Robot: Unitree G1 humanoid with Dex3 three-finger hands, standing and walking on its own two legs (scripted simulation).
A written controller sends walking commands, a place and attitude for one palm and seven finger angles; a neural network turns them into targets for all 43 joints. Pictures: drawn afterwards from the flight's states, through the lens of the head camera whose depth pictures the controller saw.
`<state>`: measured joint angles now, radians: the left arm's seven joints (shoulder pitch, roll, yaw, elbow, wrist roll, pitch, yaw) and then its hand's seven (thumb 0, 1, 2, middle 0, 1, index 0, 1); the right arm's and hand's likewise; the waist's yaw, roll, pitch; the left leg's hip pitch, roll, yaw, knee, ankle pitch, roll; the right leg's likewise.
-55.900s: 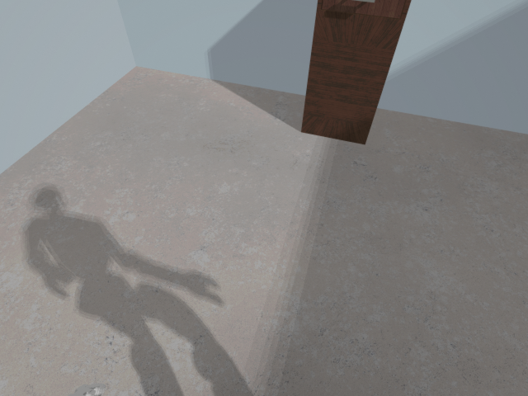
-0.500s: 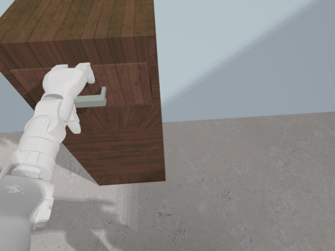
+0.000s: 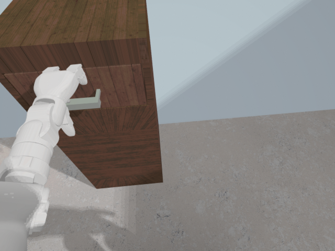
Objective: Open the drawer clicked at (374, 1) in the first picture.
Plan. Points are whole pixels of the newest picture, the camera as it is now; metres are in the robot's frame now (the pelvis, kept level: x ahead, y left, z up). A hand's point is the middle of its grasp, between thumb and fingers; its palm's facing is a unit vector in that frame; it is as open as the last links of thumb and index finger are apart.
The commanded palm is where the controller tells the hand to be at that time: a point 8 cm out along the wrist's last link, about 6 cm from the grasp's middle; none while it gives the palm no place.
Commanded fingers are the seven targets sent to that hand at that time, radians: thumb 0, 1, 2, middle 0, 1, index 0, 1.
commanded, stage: re-aim the fingers above the handle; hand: left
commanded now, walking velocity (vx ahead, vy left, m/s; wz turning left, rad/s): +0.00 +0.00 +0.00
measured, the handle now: (82, 98) +0.52 +0.25 +0.05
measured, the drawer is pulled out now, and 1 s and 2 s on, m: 0.00 0.00 0.00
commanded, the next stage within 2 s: lower the fingers behind the handle in 1.56 s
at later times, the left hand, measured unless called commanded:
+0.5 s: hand (68, 97) +0.47 +0.25 +0.10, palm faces -0.02 -0.02 -1.00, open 13.7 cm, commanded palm +0.45 +0.26 +0.16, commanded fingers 0.00 -0.50 0.30 -0.30 -1.20 -0.30 -1.20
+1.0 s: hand (66, 99) +0.47 +0.26 +0.10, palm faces -0.01 -0.01 -1.00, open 13.8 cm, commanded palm +0.45 +0.25 +0.16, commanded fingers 0.00 -0.50 0.30 -0.30 -1.20 -0.30 -1.20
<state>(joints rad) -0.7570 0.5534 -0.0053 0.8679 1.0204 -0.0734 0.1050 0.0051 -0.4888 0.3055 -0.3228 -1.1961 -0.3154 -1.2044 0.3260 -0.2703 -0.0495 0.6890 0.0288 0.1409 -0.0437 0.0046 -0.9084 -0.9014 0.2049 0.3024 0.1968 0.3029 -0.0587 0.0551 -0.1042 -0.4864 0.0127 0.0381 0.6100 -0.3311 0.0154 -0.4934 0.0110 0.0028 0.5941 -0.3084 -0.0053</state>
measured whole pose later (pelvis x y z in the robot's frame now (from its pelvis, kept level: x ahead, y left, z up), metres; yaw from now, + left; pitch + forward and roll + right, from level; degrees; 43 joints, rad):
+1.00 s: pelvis -0.01 +0.01 +0.00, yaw +0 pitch +13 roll -1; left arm -0.84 0.55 -0.04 0.93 1.04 -0.03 0.12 0.00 -0.49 0.31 -0.32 -1.20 -0.32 -1.21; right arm 0.32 -0.26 -0.05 0.69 0.02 0.10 -0.04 0.00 -0.91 -0.90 0.21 0.30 0.20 0.30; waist -0.07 0.05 -0.11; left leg -0.53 0.00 0.03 0.64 -0.33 0.03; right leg -0.53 0.00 0.00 0.61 -0.30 0.01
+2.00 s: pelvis -0.01 +0.00 +0.00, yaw +1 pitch +13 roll +0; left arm -0.81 0.54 -0.03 0.96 1.05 -0.07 0.15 0.00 -0.49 0.31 -0.32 -1.20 -0.32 -1.20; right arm 0.32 -0.26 -0.05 0.70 0.02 0.09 -0.05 0.00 -0.91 -0.90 0.21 0.30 0.20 0.30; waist -0.07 0.04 -0.10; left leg -0.54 0.01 0.03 0.64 -0.33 0.02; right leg -0.54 0.01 -0.01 0.62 -0.31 -0.01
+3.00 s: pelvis -0.03 +0.00 -0.02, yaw +0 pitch +17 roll -1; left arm -0.90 0.55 -0.07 1.09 1.08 -0.02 0.25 0.01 -0.49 0.31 -0.27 -1.31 -0.32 -1.20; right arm 0.36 -0.27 -0.04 0.70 0.02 0.08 -0.05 0.00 -0.91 -0.90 0.21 0.30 0.20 0.30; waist -0.10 0.04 -0.12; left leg -0.71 0.01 0.03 0.76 -0.35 0.02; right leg -0.71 0.01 0.00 0.73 -0.32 0.00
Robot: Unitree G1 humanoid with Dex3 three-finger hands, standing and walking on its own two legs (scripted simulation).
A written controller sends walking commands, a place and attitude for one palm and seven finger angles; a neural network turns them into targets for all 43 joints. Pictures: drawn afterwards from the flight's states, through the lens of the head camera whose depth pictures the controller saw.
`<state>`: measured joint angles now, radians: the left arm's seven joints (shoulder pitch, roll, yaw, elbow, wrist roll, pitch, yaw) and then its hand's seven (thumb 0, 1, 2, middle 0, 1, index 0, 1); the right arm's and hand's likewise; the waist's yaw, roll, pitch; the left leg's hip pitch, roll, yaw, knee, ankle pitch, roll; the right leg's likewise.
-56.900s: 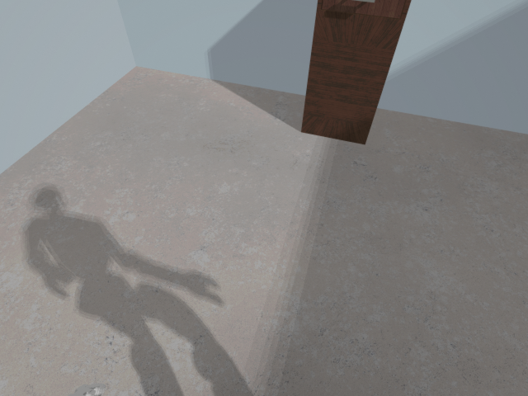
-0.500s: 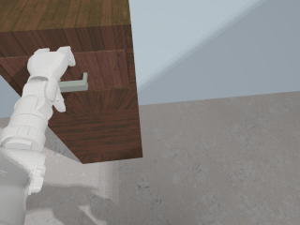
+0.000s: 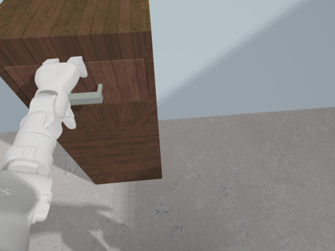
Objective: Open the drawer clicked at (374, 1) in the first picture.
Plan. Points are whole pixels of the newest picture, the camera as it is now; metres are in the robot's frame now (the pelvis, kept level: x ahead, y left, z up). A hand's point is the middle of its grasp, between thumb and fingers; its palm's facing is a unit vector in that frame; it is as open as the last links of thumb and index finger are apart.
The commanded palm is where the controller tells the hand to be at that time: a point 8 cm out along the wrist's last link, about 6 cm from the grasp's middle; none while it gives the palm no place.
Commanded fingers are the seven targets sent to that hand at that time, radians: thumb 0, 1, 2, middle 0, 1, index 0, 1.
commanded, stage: re-aim the fingers above the handle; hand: left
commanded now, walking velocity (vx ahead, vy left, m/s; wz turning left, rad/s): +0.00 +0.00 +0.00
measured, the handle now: (83, 93) +0.53 +0.24 +0.05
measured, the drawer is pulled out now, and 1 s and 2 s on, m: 0.00 0.00 0.00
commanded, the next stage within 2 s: lower the fingers behind the handle in 0.56 s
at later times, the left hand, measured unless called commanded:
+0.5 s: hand (72, 92) +0.47 +0.23 +0.11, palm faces -0.02 +0.00 -1.00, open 13.8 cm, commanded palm +0.45 +0.23 +0.17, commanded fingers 0.00 -0.50 0.30 -0.30 -1.20 -0.30 -1.20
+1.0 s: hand (73, 102) +0.46 +0.24 +0.08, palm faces -0.05 -0.01 -1.00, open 13.8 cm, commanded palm +0.45 +0.23 +0.14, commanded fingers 0.00 -0.50 0.30 -0.30 -1.20 -0.30 -1.20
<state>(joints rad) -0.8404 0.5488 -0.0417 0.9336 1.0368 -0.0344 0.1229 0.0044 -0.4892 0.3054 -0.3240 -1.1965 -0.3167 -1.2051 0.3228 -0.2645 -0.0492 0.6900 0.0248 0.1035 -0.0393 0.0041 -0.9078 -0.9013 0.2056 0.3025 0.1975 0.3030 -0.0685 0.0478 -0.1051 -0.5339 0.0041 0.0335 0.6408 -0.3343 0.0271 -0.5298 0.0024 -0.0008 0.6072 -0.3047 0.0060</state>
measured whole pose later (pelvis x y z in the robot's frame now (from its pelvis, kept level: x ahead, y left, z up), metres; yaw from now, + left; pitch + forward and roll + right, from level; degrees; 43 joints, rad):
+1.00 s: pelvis +0.00 -0.01 +0.00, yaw +0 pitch +13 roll +0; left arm -0.81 0.54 -0.03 0.96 1.05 -0.07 0.15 0.00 -0.49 0.31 -0.32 -1.20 -0.32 -1.20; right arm 0.32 -0.26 -0.05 0.70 0.02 0.09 -0.05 0.00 -0.91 -0.90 0.21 0.30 0.20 0.30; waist -0.07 0.04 -0.10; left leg -0.54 0.01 0.03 0.64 -0.33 0.02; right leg -0.54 0.01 -0.01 0.62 -0.31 -0.01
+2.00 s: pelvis -0.02 -0.01 -0.02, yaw +0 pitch +17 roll -1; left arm -0.90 0.55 -0.07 1.09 1.08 -0.02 0.25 0.01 -0.49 0.31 -0.27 -1.31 -0.32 -1.20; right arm 0.36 -0.27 -0.04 0.70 0.02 0.08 -0.05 0.00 -0.91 -0.90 0.21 0.30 0.20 0.30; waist -0.10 0.04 -0.12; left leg -0.71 0.01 0.03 0.76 -0.35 0.02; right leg -0.71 0.01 0.00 0.73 -0.32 0.00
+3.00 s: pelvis +0.00 +0.00 +0.00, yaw +0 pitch +13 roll -1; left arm -0.84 0.54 -0.05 0.91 1.02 0.00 0.11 0.00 -0.49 0.31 -0.32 -1.20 -0.33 -1.21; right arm 0.33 -0.26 -0.04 0.70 0.03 0.09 -0.04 0.00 -0.91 -0.90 0.21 0.30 0.20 0.30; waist -0.07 0.06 -0.11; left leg -0.54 0.00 0.03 0.65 -0.34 0.03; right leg -0.53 0.00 0.00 0.61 -0.31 0.01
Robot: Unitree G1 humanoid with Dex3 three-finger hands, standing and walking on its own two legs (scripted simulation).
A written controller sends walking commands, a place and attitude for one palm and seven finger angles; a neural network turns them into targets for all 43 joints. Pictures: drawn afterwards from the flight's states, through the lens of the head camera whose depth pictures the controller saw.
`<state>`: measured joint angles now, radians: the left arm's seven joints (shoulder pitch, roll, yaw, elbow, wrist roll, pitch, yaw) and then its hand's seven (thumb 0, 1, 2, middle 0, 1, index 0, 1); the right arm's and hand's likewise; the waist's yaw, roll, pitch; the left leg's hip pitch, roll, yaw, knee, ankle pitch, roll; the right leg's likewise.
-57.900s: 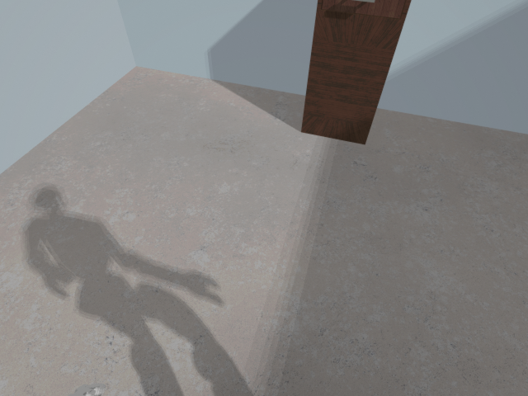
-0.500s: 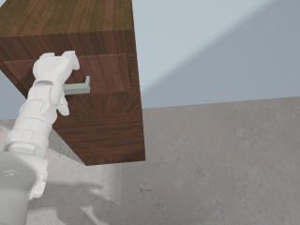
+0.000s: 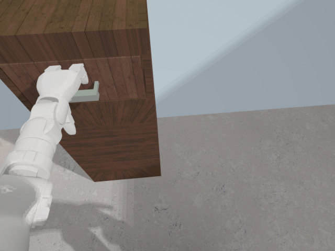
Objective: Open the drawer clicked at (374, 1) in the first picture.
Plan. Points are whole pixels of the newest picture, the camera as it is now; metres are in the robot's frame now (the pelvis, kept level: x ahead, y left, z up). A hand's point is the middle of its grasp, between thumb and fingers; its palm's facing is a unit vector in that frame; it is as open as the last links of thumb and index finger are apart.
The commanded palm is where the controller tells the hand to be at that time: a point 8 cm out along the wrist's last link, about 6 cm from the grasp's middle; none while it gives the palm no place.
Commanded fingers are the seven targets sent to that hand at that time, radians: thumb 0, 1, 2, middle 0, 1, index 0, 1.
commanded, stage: lower the fingers behind the handle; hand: left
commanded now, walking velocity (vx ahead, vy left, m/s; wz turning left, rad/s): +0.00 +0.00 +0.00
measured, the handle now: (79, 90) +0.53 +0.25 +0.05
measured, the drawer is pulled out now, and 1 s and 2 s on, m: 0.00 0.00 0.00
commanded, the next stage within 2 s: lift the fingers back up to retry in 1.26 s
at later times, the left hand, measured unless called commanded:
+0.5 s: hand (72, 105) +0.47 +0.25 +0.06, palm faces -0.02 +0.01 -1.00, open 13.8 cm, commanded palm +0.45 +0.24 +0.11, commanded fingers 0.00 -0.50 0.30 -0.30 -1.20 -0.30 -1.20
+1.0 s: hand (73, 105) +0.47 +0.25 +0.06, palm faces -0.03 +0.04 -1.00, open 13.8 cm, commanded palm +0.45 +0.24 +0.08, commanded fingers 0.00 -0.50 0.30 -0.30 -1.20 -0.30 -1.20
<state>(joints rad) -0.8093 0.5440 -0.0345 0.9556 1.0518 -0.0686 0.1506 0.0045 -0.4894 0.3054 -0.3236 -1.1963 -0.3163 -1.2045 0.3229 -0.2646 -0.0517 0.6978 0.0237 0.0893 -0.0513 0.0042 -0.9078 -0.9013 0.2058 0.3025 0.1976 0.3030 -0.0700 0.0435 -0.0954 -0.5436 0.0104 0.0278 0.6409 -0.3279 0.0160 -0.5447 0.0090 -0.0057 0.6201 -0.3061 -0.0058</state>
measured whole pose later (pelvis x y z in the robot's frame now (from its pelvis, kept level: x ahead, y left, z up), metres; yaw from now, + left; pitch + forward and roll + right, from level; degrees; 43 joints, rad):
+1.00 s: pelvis -0.02 +0.00 -0.02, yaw +0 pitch +17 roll -1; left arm -0.90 0.55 -0.07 1.09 1.08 -0.02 0.25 0.01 -0.49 0.31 -0.27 -1.31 -0.32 -1.20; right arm 0.36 -0.27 -0.04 0.70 0.02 0.08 -0.05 0.00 -0.91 -0.90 0.21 0.30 0.20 0.30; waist -0.10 0.04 -0.12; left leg -0.71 0.01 0.03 0.76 -0.35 0.02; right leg -0.71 0.01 0.00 0.73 -0.32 0.00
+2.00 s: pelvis +0.01 +0.01 +0.00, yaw +0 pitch +13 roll -1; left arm -0.84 0.54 -0.05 0.91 1.02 0.00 0.11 0.00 -0.49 0.31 -0.32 -1.20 -0.33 -1.21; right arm 0.33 -0.26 -0.04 0.70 0.03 0.09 -0.04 0.00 -0.91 -0.90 0.21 0.30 0.20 0.30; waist -0.07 0.06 -0.11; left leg -0.54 0.00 0.03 0.65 -0.34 0.03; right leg -0.53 0.00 0.00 0.61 -0.31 0.01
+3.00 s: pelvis +0.00 +0.00 +0.00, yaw +0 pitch +12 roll +0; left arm -0.82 0.56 -0.04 0.93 1.03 -0.06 0.11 0.00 -0.49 0.31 -0.32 -1.20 -0.32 -1.20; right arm 0.35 -0.28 -0.05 0.71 0.03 0.10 -0.06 0.00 -0.91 -0.90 0.21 0.30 0.20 0.30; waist -0.07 0.05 -0.09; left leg -0.51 0.01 0.03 0.62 -0.32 0.02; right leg -0.51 0.01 0.00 0.60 -0.30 -0.01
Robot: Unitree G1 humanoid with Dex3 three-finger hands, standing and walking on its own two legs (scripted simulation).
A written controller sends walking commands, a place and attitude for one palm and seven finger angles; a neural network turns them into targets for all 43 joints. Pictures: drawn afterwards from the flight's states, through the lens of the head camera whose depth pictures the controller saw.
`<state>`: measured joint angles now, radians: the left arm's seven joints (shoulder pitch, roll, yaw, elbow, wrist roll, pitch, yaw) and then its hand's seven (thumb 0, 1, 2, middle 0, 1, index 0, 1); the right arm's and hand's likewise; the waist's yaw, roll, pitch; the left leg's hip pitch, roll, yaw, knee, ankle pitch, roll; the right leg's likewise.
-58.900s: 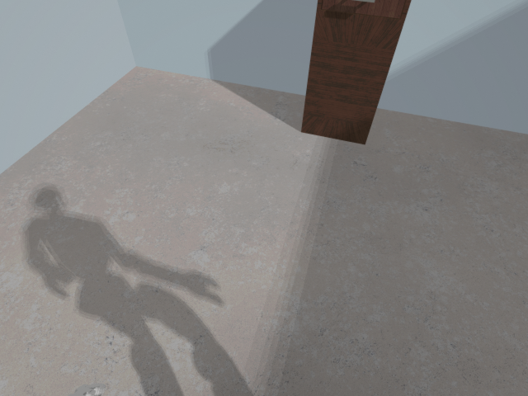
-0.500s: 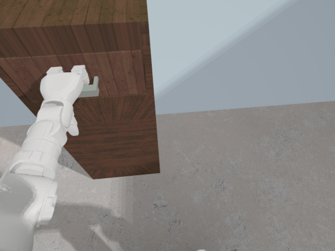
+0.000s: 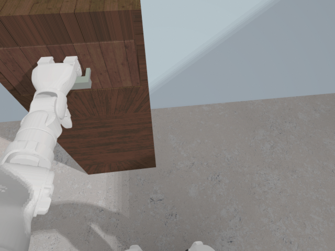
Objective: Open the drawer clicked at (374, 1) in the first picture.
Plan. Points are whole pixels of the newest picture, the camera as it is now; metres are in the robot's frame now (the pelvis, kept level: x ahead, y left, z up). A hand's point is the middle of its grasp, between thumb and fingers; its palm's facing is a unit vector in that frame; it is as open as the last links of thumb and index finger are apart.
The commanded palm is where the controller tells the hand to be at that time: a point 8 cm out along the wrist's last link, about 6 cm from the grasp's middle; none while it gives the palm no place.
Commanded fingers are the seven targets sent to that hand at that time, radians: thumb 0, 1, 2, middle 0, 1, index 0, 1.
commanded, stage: lower the fingers behind the handle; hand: left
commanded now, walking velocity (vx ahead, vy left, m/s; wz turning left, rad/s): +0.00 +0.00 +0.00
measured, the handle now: (70, 78) +0.55 +0.25 +0.06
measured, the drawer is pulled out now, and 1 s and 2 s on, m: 0.00 0.00 0.00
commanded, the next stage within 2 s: lift the fingers back up to retry in 0.26 s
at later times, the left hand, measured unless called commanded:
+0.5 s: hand (63, 92) +0.49 +0.25 +0.07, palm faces -0.03 +0.02 -1.00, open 13.8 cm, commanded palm +0.47 +0.25 +0.12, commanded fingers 0.00 -0.50 0.30 -0.30 -1.20 -0.30 -1.20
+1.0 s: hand (53, 75) +0.50 +0.25 +0.12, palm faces -0.01 -0.01 -1.00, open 13.8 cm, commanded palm +0.48 +0.25 +0.18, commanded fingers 0.00 -0.50 0.30 -0.30 -1.20 -0.30 -1.20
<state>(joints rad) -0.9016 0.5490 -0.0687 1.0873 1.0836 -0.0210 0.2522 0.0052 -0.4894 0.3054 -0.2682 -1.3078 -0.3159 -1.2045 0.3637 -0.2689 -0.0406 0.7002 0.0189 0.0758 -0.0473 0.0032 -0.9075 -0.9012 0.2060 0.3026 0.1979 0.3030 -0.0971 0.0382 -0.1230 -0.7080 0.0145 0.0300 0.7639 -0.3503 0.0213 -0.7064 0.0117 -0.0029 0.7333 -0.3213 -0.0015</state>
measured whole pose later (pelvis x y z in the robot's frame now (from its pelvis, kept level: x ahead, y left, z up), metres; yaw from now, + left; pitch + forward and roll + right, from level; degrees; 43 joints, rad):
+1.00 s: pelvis +0.03 +0.01 +0.02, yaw +0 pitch +13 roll -1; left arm -0.84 0.54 -0.05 0.91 1.02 0.00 0.11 0.00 -0.49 0.31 -0.32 -1.20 -0.33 -1.21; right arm 0.33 -0.26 -0.04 0.70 0.03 0.09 -0.04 0.00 -0.91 -0.90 0.21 0.30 0.20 0.30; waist -0.07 0.06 -0.11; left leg -0.54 0.00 0.03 0.65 -0.34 0.03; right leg -0.53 0.00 0.00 0.61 -0.31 0.01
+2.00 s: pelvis +0.02 +0.00 +0.02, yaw +0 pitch +12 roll +0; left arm -0.82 0.56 -0.04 0.93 1.03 -0.06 0.11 0.00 -0.49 0.31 -0.32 -1.20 -0.32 -1.20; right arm 0.35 -0.28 -0.05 0.71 0.03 0.10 -0.06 0.00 -0.91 -0.90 0.21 0.30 0.20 0.30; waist -0.07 0.05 -0.09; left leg -0.51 0.01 0.03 0.62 -0.32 0.02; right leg -0.51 0.01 0.00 0.60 -0.30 -0.01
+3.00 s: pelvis +0.02 +0.00 +0.02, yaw +0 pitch +13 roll +0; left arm -0.85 0.55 -0.03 0.95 1.05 -0.04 0.11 0.01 -0.49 0.31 -0.32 -1.20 -0.32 -1.21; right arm 0.33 -0.26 -0.04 0.69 0.03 0.10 -0.05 0.00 -0.91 -0.90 0.21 0.30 0.20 0.30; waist -0.07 0.06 -0.10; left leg -0.53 0.01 0.03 0.64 -0.33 0.02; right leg -0.53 0.01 0.00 0.62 -0.31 0.00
